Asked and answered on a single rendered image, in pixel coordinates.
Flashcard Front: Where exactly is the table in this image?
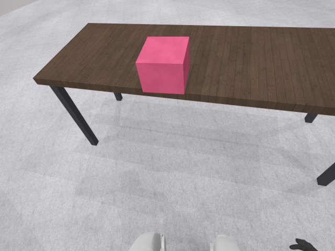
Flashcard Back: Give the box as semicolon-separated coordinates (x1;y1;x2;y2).
33;23;335;186

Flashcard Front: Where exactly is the carton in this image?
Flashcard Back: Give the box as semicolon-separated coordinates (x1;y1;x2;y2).
136;37;190;94

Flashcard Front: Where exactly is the robot thigh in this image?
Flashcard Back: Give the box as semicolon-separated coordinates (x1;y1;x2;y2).
209;237;242;251
128;232;166;251

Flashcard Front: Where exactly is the right robot thigh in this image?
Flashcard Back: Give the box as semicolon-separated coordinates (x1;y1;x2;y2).
209;237;242;251

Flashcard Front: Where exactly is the left robot thigh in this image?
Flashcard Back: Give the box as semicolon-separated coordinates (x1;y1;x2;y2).
128;232;166;251

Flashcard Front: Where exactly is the robot right hand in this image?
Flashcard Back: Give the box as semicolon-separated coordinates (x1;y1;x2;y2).
289;238;317;251

